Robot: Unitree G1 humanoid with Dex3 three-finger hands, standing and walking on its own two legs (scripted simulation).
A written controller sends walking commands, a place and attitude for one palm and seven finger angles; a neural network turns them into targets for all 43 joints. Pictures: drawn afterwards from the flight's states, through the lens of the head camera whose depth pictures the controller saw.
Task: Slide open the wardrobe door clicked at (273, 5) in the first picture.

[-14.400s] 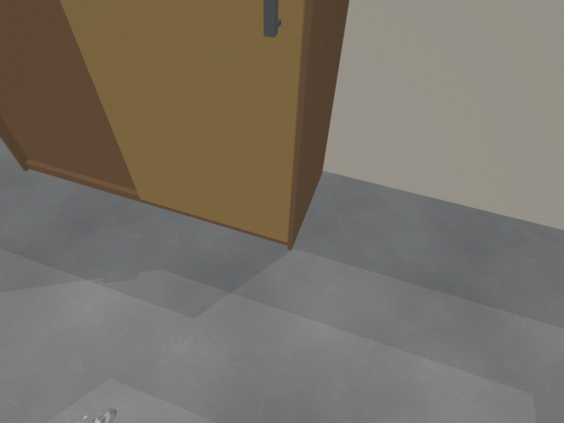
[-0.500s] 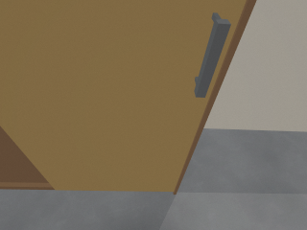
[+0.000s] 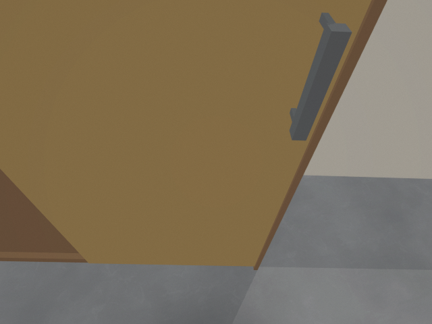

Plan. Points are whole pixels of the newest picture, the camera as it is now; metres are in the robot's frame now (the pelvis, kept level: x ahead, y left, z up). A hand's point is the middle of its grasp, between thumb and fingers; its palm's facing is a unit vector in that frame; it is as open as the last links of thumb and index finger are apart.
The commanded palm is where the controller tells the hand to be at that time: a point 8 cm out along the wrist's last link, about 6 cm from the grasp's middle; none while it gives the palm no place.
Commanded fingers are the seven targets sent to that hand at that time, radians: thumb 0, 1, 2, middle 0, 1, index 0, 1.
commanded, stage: look again from close up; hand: right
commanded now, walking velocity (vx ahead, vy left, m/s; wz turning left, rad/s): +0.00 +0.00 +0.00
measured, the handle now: (310, 82) +0.44 -0.12 +0.24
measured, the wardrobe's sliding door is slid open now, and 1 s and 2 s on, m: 0.00 0.00 0.00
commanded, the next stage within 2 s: raise the hand with hooked fingers in 0.82 s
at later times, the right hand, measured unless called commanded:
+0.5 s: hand out of the picture +0.00 -0.15 -0.17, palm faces +0.03 +0.98 -0.20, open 7.3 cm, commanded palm none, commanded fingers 0.00 -0.90 -0.90 0.20 0.30 0.20 0.30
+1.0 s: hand out of the picture +0.06 -0.17 -0.14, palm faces +0.18 +0.96 -0.23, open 7.3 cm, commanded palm +0.10 -0.21 -0.05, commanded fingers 0.00 -0.78 -0.85 0.21 0.38 0.21 0.38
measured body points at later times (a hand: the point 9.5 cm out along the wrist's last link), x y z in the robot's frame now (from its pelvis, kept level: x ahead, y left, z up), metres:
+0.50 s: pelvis +0.01 +0.02 +0.00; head +0.03 +0.02 +0.45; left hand +0.00 +0.23 -0.16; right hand +0.00 -0.20 -0.16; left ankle +0.00 +0.12 -0.74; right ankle -0.04 -0.10 -0.74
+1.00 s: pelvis +0.00 +0.02 +0.00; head +0.02 +0.02 +0.45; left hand +0.02 +0.24 -0.16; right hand +0.05 -0.22 -0.12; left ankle +0.00 +0.12 -0.74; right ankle -0.04 -0.10 -0.74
